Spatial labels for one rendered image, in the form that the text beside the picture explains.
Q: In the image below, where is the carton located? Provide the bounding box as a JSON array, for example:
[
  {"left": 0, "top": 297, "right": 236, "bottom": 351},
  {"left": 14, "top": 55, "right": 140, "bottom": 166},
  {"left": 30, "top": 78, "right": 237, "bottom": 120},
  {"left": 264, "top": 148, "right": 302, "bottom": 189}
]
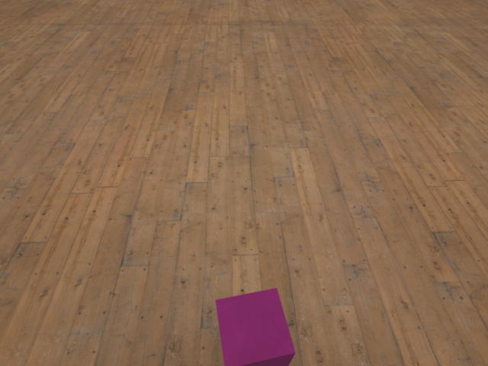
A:
[{"left": 216, "top": 288, "right": 295, "bottom": 366}]

